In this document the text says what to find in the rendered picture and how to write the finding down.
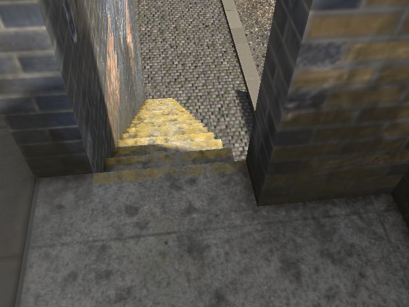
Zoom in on stairs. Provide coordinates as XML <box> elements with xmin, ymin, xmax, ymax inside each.
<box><xmin>104</xmin><ymin>98</ymin><xmax>235</xmax><ymax>172</ymax></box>

